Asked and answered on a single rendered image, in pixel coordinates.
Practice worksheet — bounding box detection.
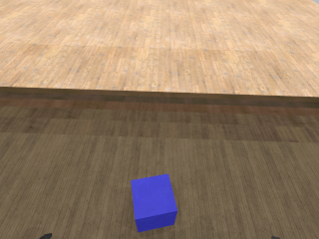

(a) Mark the carton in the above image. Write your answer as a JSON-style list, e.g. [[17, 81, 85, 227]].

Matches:
[[131, 173, 177, 233]]

